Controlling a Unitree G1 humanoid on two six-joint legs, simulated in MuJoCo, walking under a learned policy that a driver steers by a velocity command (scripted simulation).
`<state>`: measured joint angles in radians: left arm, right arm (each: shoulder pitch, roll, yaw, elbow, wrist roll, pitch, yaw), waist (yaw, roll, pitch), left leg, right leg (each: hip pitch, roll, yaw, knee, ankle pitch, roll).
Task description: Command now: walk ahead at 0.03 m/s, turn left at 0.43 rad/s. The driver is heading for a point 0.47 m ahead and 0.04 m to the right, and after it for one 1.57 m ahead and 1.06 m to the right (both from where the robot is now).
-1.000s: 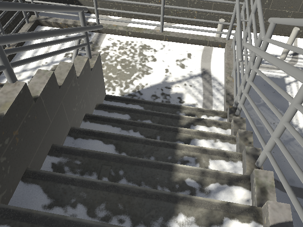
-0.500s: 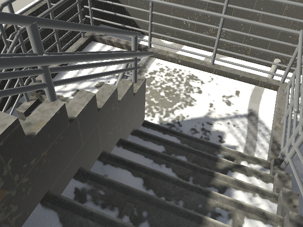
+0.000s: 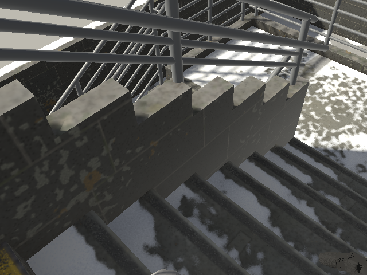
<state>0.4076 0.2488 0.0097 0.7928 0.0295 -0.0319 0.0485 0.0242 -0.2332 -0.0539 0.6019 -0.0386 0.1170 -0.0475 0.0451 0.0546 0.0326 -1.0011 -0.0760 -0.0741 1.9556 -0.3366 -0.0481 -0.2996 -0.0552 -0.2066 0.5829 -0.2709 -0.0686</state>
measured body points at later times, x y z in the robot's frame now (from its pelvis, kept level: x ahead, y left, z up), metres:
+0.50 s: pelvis -0.02 +0.14 +0.08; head -0.03 +0.19 +0.53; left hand +0.08 +0.43 -0.05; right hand +0.06 -0.09 -0.03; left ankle -0.05 +0.22 -0.55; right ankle +0.02 -0.05 -0.54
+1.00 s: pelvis -0.04 +0.16 +0.16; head -0.06 +0.17 +0.61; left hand +0.12 +0.42 +0.05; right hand -0.01 -0.12 +0.05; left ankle -0.05 +0.22 -0.55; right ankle -0.12 +0.03 -0.46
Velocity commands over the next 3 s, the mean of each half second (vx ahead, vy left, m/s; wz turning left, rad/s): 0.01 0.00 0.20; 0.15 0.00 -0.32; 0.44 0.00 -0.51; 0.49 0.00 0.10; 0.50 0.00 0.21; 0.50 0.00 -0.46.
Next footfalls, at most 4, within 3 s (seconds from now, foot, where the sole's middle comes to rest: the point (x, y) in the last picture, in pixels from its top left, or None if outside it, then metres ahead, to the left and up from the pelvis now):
0.30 left None -0.01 0.22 -0.59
1.42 right None -0.03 -0.12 -0.77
2.08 left None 0.44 -0.10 -0.94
2.62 right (294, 273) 0.65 -0.37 -1.12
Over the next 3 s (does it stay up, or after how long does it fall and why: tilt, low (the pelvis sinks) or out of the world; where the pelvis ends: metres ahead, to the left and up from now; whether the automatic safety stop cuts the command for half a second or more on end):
stays up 0.72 -0.34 -0.37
